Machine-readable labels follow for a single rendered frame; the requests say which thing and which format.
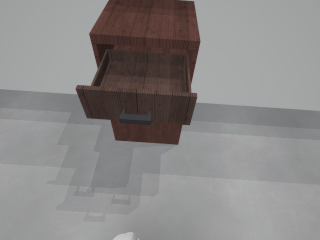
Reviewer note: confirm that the cabinet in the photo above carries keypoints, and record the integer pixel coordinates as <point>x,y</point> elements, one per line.
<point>157,26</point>

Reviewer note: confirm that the handle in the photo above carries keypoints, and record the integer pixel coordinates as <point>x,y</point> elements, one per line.
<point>135,118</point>

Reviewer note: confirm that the drawer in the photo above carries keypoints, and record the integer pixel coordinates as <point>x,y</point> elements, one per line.
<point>140,81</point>

